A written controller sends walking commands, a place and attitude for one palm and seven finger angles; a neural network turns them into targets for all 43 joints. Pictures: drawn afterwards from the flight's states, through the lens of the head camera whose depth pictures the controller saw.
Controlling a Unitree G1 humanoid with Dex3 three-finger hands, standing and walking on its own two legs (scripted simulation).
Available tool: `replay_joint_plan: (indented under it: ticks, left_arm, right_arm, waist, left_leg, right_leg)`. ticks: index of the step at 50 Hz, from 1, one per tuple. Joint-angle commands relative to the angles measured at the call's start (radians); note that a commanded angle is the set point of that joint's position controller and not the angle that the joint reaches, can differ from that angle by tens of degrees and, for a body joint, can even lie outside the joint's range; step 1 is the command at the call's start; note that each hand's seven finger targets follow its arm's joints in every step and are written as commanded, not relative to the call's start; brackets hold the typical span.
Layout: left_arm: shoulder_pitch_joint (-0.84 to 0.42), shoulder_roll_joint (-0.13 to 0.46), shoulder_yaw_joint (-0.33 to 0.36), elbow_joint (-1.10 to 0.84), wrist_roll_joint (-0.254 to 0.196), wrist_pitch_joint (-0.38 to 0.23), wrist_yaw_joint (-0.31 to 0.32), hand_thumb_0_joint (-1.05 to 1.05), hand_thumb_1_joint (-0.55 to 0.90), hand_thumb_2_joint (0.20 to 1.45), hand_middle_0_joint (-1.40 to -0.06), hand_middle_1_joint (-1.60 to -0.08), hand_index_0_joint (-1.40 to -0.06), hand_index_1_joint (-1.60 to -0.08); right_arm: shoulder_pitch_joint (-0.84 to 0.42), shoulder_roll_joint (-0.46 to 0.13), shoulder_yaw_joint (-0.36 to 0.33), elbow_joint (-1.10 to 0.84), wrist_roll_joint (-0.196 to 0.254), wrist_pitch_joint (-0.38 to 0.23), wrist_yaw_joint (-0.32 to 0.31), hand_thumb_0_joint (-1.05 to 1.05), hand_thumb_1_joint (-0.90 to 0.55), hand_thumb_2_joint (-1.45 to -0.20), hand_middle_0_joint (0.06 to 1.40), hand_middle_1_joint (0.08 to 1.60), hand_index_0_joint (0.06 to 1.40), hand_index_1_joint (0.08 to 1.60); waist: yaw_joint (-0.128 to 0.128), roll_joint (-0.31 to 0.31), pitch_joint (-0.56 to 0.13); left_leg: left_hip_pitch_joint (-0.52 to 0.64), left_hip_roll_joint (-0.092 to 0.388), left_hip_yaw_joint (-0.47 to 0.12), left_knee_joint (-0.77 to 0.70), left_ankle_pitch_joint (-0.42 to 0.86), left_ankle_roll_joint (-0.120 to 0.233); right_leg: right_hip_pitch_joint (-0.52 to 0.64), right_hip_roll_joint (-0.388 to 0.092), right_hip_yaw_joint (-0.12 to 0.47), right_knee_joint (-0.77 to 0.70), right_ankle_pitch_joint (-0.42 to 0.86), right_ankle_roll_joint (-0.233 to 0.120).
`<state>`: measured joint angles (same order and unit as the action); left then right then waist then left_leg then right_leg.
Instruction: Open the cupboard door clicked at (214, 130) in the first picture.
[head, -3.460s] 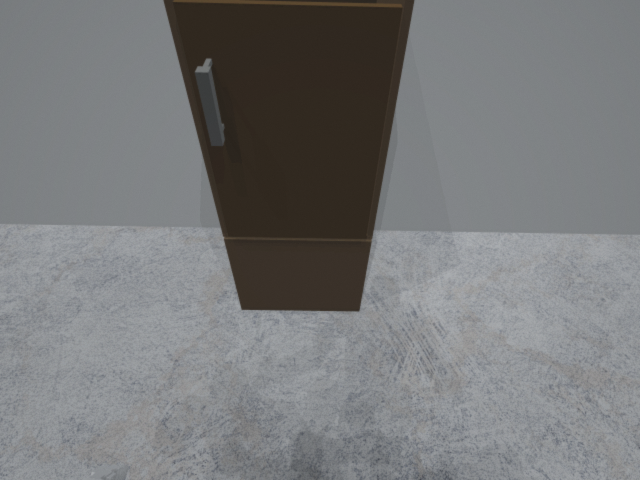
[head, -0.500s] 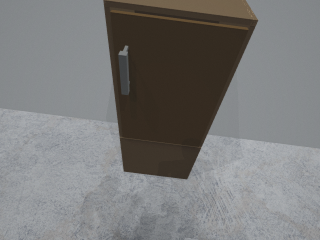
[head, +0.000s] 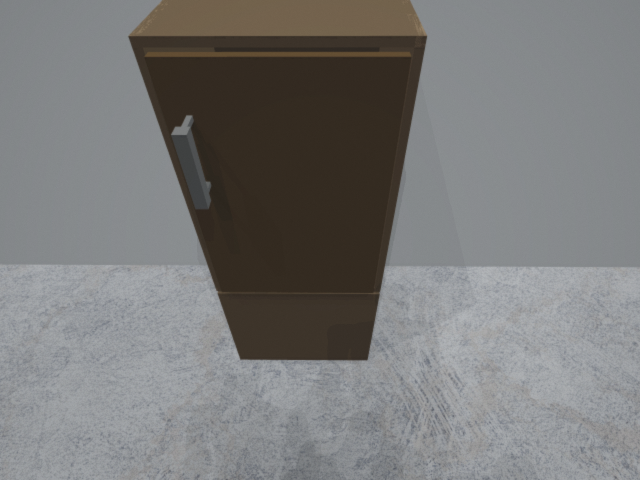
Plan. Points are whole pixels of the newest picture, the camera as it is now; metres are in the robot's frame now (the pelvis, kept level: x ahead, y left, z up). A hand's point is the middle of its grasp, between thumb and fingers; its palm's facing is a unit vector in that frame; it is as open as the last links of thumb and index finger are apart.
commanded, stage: come to a stop and stand still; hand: left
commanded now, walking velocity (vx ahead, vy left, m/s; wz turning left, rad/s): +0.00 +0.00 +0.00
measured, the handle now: (195, 163) +0.59 +0.24 +0.08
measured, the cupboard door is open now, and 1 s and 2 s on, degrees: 0 0 0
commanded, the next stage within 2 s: look again from close up in 0.54 s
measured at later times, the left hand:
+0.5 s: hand out of the picture -0.01 +0.15 -0.18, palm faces +0.06 -0.99 -0.15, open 7.3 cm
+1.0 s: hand out of the picture +0.06 +0.25 -0.17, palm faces +0.03 -0.96 -0.26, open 7.4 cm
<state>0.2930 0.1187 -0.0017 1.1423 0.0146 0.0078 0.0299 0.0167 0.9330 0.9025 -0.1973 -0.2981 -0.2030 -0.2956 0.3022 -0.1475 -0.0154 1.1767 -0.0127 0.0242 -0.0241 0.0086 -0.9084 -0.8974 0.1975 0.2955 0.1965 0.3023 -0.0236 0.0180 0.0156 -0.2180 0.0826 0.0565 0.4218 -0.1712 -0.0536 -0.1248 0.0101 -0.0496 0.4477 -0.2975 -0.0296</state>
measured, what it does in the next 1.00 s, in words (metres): stands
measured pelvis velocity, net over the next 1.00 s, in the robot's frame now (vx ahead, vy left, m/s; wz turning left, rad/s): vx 0.00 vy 0.04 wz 0.00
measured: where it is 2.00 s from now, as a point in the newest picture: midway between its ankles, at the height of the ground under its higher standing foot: outside the picture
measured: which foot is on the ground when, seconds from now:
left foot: down 0.00-1.00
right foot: down 0.00-1.00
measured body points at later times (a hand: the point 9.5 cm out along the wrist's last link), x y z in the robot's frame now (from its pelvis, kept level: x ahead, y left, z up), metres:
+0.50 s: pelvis +0.02 +0.00 +0.00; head +0.02 +0.00 +0.45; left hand -0.01 +0.21 -0.16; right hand +0.01 -0.21 -0.16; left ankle +0.03 +0.16 -0.74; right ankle -0.03 -0.10 -0.74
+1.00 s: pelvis +0.00 +0.04 -0.01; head -0.03 +0.05 +0.44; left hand +0.05 +0.30 -0.15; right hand +0.08 -0.20 -0.15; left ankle +0.03 +0.16 -0.74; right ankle -0.03 -0.10 -0.74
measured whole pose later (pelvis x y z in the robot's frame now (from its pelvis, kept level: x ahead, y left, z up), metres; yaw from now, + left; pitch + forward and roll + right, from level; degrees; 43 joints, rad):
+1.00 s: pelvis +0.00 +0.04 -0.01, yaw +0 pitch -3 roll +0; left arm 0.27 0.23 0.01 0.95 0.02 0.01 0.03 0.00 0.91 0.90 -0.20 -0.30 -0.20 -0.30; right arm 0.22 -0.21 -0.02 0.97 -0.02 0.01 -0.01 0.01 -0.91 -0.90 0.20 0.30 0.20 0.30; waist 0.00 0.00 -0.01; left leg -0.27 0.04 0.07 0.58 -0.26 0.01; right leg -0.15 -0.05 -0.03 0.56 -0.35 0.03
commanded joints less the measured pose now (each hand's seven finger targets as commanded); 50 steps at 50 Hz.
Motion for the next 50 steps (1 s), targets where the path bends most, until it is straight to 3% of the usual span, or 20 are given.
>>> replay_joint_plan:
  ticks: [1, 12, 31, 32, 33, 34, 35, 37, 39, 42, 43, 50]
  left_arm:
    - [0.067, 0.115, 0.026, -0.024, -0.011, -0.018, 0.009, 0.0, 0.9, 0.9, -0.2, -0.3, -0.2, -0.3]
    - [0.108, 0.089, 0.028, -0.028, -0.008, -0.023, 0.015, 0.0, 0.9, 0.9, -0.2, -0.3, -0.2, -0.3]
    - [0.11, 0.098, 0.025, -0.022, -0.004, -0.024, 0.013, 0.0, 0.9, 0.9, -0.2, -0.3, -0.2, -0.3]
    - [0.086, 0.287, 0.018, -0.109, 0.018, -0.048, 0.014, 0.0, 0.9, 0.9, -0.2, -0.3, -0.2, -0.3]
    - [0.051, 0.226, 0.049, -0.122, 0.013, -0.054, 0.016, 0.0, 0.9, 0.9, -0.2, -0.3, -0.2, -0.3]
    - [0.055, 0.228, 0.045, -0.133, 0.007, -0.061, 0.016, 0.0, 0.9, 0.9, -0.2, -0.3, -0.2, -0.3]
    - [0.074, 0.202, 0.045, -0.14, 0.005, -0.06, 0.016, 0.0, 0.9, 0.9, -0.2, -0.3, -0.2, -0.3]
    - [0.093, 0.183, 0.036, -0.148, 0.006, -0.048, 0.017, 0.0, 0.9, 0.9, -0.2, -0.3, -0.2, -0.3]
    - [0.077, 0.191, 0.039, -0.173, 0.007, -0.034, 0.018, 0.0, 0.9, 0.9, -0.2, -0.3, -0.2, -0.3]
    - [0.074, 0.196, 0.037, -0.207, 0.008, -0.022, 0.017, 0.0, 0.9, 0.9, -0.2, -0.3, -0.2, -0.3]
    - [0.068, 0.204, 0.038, -0.216, 0.007, -0.018, 0.017, 0.0, 0.9, 0.9, -0.2, -0.3, -0.2, -0.3]
    - [0.013, 0.237, 0.033, -0.244, 0.007, -0.009, 0.006, 0.0, 0.9, 0.9, -0.2, -0.3, -0.2, -0.3]
  right_arm:
    - [0.045, -0.05, -0.009, -0.022, -0.003, -0.02, -0.012, 0.0, -0.9, -0.9, 0.2, 0.3, 0.2, 0.3]
    - [0.055, -0.036, -0.014, -0.018, 0.002, -0.024, -0.02, 0.0, -0.9, -0.9, 0.2, 0.3, 0.2, 0.3]
    - [0.009, -0.072, -0.011, -0.042, 0.002, -0.034, -0.021, 0.0, -0.9, -0.9, 0.2, 0.3, 0.2, 0.3]
    - [-0.049, -0.187, -0.02, -0.168, -0.003, -0.039, 0.001, 0.0, -0.9, -0.9, 0.2, 0.3, 0.2, 0.3]
    - [-0.031, -0.18, -0.044, -0.195, -0.014, -0.062, -0.007, 0.0, -0.9, -0.9, 0.2, 0.3, 0.2, 0.3]
    - [-0.019, -0.157, -0.04, -0.197, -0.013, -0.069, -0.014, 0.0, -0.9, -0.9, 0.2, 0.3, 0.2, 0.3]
    - [-0.012, -0.144, -0.037, -0.21, -0.009, -0.069, -0.017, 0.0, -0.9, -0.9, 0.2, 0.3, 0.2, 0.3]
    - [0.003, -0.125, -0.028, -0.229, -0.011, -0.059, -0.012, 0.0, -0.9, -0.9, 0.2, 0.3, 0.2, 0.3]
    - [-0.003, -0.14, -0.036, -0.241, -0.008, -0.047, -0.011, 0.0, -0.9, -0.9, 0.2, 0.3, 0.2, 0.3]
    - [-0.012, -0.155, -0.037, -0.25, -0.01, -0.043, -0.008, 0.0, -0.9, -0.9, 0.2, 0.3, 0.2, 0.3]
    - [-0.014, -0.161, -0.039, -0.251, -0.009, -0.041, -0.007, 0.0, -0.9, -0.9, 0.2, 0.3, 0.2, 0.3]
    - [-0.073, -0.203, -0.039, -0.273, -0.01, -0.035, 0.008, 0.0, -0.9, -0.9, 0.2, 0.3, 0.2, 0.3]
  waist:
    - [0.015, -0.037, 0.11]
    - [0.02, -0.033, 0.072]
    - [0.024, -0.025, 0.063]
    - [0.011, -0.007, 0.165]
    - [0.001, 0.116, -0.003]
    - [0.008, 0.09, -0.132]
    - [0.014, 0.02, -0.156]
    - [0.016, -0.136, -0.109]
    - [0.014, -0.131, -0.032]
    - [0.021, -0.027, -0.031]
    - [0.021, -0.026, -0.018]
    - [0.023, -0.002, 0.085]
  left_leg:
    - [0.029, 0.024, -0.026, -0.032, 0.045, 0.036]
    - [0.069, 0.033, -0.025, -0.012, 0.108, 0.039]
    - [0.098, 0.039, -0.036, -0.039, 0.162, 0.052]
    - [0.046, 0.005, -0.074, 0.013, 0.08, 0.051]
    - [0.056, 0.014, -0.053, 0.07, 0.166, 0.062]
    - [0.082, 0.02, -0.065, 0.107, 0.266, 0.073]
    - [0.066, 0.018, -0.058, 0.125, 0.277, 0.077]
    - [-0.001, -0.001, -0.036, 0.125, 0.207, 0.082]
    - [-0.029, -0.004, -0.029, 0.109, 0.156, 0.085]
    - [0.023, 0.017, -0.039, 0.112, 0.279, 0.093]
    - [0.016, 0.023, -0.042, 0.106, 0.271, 0.093]
    - [-0.07, 0.022, -0.085, -0.005, -0.055, 0.092]
  right_leg:
    - [-0.142, -0.119, 0.121, -0.187, 0.041, -0.011]
    - [-0.1, -0.112, 0.094, -0.15, 0.23, -0.006]
    - [-0.071, -0.113, 0.075, -0.134, 0.27, 0.009]
    - [-0.141, -0.113, 0.082, -0.141, 0.253, 0.005]
    - [-0.086, -0.146, 0.113, -0.025, 0.35, -0.013]
    - [-0.023, -0.142, 0.104, 0.006, 0.468, -0.023]
    - [-0.002, -0.144, 0.105, 0.016, 0.531, -0.027]
    - [0.022, -0.147, 0.096, 0.036, 0.647, -0.024]
    - [-0.025, -0.14, 0.089, 0.039, 0.557, -0.02]
    - [-0.07, -0.114, 0.076, 0.05, 0.411, -0.012]
    - [-0.083, -0.109, 0.071, 0.045, 0.356, -0.007]
    - [-0.152, -0.094, 0.079, -0.031, 0.017, 0.007]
